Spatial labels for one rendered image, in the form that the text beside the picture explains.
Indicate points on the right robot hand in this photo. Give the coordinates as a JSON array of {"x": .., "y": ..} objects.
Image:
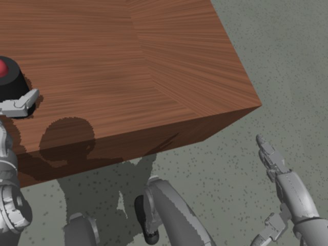
[{"x": 296, "y": 202}]

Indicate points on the right robot foot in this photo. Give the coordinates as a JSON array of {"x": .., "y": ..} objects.
[{"x": 150, "y": 239}]

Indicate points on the bottle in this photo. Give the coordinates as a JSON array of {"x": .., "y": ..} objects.
[{"x": 12, "y": 83}]

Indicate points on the right robot arm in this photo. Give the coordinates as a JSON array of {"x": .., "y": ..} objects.
[{"x": 312, "y": 232}]

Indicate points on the left robot hand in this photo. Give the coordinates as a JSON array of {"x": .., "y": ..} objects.
[{"x": 18, "y": 108}]

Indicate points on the left robot arm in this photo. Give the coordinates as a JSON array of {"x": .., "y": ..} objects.
[{"x": 15, "y": 212}]

